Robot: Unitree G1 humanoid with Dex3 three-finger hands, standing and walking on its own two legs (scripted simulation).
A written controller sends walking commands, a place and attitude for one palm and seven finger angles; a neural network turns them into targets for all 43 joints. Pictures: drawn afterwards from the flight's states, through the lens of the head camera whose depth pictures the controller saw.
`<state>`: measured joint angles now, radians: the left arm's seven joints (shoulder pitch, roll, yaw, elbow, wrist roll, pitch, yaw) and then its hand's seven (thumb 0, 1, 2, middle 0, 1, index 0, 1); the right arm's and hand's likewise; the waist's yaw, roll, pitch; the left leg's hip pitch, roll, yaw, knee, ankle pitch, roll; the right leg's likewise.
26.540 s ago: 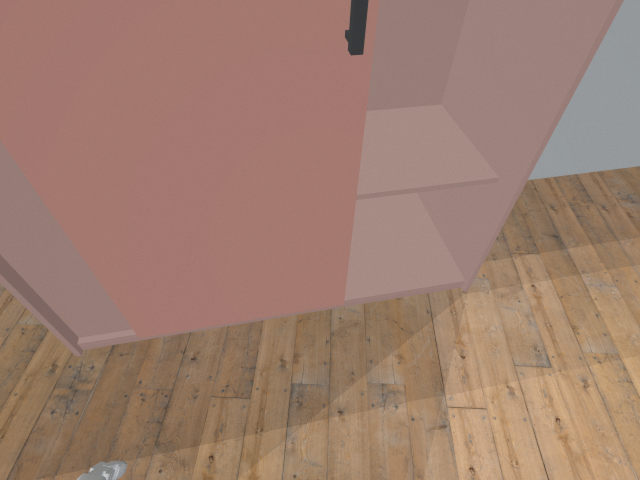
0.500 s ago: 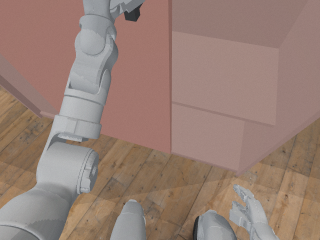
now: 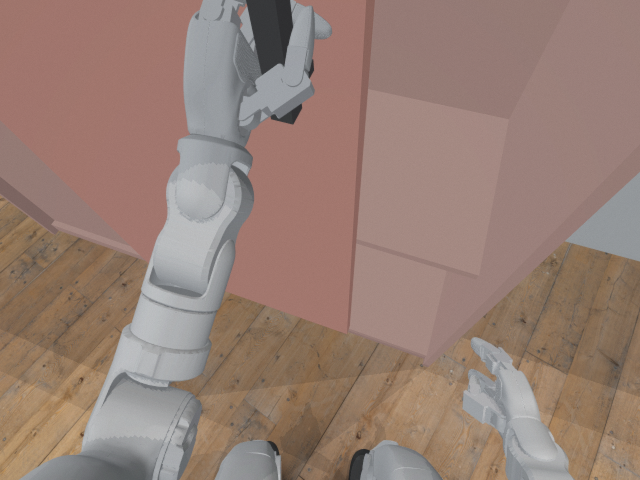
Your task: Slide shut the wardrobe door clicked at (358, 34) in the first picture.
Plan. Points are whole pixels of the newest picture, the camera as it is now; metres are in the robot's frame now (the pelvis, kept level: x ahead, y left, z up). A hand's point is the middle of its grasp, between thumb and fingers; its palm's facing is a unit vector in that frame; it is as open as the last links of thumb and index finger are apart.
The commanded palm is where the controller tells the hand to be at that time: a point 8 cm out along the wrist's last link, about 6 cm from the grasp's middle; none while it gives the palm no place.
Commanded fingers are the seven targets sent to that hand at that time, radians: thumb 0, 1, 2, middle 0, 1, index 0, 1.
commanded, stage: step sideways, sliding the door along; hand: left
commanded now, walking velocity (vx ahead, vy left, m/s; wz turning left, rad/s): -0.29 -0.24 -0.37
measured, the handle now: (286, 21) +0.44 +0.08 +0.27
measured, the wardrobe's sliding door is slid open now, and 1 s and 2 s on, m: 0.24 0.00 0.00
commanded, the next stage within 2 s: stop walking and hold the door there in 0.76 s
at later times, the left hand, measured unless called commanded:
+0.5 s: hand (614, 156) +0.34 -0.15 +0.25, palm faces -0.26 -0.96 -0.11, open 7.1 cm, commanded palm +0.33 -0.11 +0.26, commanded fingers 0.00 0.90 0.90 -0.45 -1.40 -0.45 -1.40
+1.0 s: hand out of the picture +0.35 -0.17 +0.25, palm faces +0.15 -0.97 -0.16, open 6.3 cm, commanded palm +0.32 -0.13 +0.25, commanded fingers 0.00 0.90 0.90 -0.45 -1.40 -0.45 -1.40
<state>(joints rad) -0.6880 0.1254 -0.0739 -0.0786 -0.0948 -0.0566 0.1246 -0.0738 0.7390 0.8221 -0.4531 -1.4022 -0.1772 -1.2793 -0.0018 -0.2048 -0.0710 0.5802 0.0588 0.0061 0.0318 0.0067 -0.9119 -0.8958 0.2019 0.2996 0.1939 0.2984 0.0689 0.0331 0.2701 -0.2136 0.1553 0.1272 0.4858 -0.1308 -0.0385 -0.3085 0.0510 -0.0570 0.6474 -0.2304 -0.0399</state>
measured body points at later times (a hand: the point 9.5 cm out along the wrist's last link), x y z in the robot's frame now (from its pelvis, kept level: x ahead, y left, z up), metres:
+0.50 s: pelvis -0.05 -0.12 -0.01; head +0.04 -0.16 +0.43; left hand +0.35 -0.10 +0.26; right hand +0.16 -0.37 -0.11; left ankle -0.04 +0.07 -0.73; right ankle +0.04 -0.14 -0.73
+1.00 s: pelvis -0.14 -0.30 -0.02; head -0.06 -0.32 +0.42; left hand +0.33 -0.12 +0.26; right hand -0.03 -0.55 -0.15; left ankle -0.07 -0.05 -0.73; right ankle -0.16 -0.49 -0.72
